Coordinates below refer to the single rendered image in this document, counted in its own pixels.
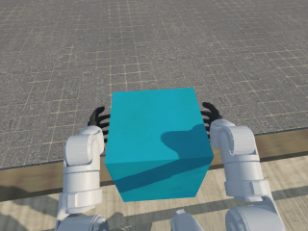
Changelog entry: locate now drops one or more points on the carton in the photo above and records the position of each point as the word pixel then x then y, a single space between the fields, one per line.
pixel 157 146

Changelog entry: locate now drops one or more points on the left robot hand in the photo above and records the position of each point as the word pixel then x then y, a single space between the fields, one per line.
pixel 95 120

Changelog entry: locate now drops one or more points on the robot right upper arm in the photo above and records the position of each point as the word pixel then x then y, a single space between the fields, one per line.
pixel 252 218

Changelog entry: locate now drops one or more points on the robot right forearm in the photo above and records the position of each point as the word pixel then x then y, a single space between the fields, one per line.
pixel 240 158

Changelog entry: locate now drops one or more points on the right robot shin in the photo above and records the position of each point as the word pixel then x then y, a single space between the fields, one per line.
pixel 181 211

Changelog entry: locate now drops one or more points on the robot left forearm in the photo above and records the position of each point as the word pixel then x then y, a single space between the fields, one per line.
pixel 81 181

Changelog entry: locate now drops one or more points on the right robot hand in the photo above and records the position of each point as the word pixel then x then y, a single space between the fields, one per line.
pixel 213 115

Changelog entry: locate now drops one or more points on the robot right thigh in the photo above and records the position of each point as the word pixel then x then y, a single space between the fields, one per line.
pixel 184 222

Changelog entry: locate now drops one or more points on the robot left upper arm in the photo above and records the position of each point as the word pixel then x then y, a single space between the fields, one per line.
pixel 84 223

